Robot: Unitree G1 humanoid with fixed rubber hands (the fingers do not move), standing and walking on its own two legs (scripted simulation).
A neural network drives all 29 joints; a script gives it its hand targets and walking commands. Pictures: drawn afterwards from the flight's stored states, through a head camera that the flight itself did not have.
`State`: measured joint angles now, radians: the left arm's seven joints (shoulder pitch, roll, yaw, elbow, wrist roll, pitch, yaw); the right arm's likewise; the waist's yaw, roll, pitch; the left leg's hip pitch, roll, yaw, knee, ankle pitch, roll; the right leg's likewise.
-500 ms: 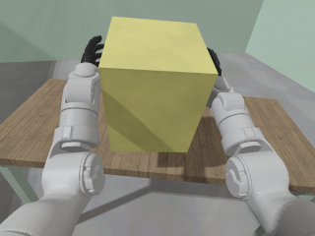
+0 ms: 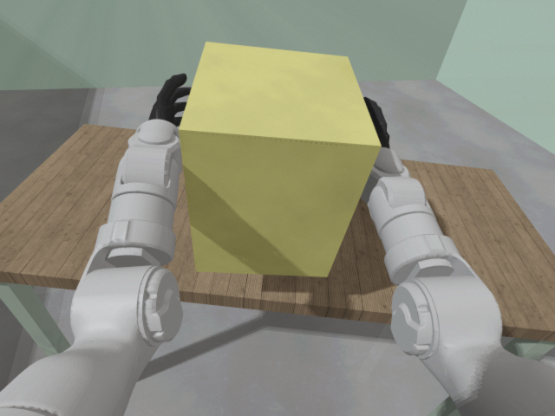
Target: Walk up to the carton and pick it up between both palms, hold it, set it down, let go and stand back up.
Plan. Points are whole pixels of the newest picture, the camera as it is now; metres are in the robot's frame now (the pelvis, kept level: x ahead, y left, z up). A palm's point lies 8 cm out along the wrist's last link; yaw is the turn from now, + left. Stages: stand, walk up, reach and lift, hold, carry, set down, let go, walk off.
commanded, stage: set down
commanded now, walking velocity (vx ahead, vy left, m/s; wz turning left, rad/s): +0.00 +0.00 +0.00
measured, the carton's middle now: (270, 166) +0.40 -0.01 +0.20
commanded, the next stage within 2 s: none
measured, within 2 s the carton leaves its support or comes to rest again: neither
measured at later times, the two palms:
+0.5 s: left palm (168, 140) +0.43 +0.13 +0.22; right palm (367, 166) +0.40 -0.16 +0.20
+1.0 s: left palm (172, 155) +0.45 +0.13 +0.19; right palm (359, 181) +0.41 -0.16 +0.17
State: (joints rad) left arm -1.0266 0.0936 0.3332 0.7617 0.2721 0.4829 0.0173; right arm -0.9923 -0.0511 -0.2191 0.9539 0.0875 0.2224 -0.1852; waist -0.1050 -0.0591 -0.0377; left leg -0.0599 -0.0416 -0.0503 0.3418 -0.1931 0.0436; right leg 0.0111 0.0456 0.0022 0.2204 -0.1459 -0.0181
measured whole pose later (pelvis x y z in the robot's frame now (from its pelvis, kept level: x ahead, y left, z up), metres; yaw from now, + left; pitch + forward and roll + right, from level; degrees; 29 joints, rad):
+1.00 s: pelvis +0.00 +0.00 +0.00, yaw -2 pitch +0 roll -1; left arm -1.06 0.08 0.46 1.01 0.31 0.27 0.01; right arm -0.94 0.07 -0.54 0.96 -0.23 0.10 -0.13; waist -0.06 -0.05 -0.04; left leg -0.13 -0.03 0.01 0.31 -0.18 0.04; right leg -0.08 0.03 -0.02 0.23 -0.14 -0.02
